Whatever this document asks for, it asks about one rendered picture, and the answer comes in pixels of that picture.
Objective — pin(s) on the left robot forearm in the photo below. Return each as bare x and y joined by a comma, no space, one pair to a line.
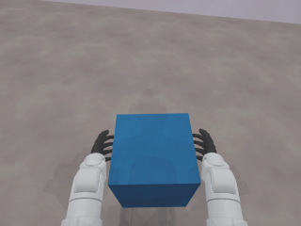
85,203

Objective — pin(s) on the left robot hand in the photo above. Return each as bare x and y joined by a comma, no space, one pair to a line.
99,144

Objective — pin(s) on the carton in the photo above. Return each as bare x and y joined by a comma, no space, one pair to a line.
153,161

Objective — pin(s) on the right robot hand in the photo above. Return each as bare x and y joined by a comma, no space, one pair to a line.
207,144

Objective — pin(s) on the right robot forearm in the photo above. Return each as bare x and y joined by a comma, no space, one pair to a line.
221,190

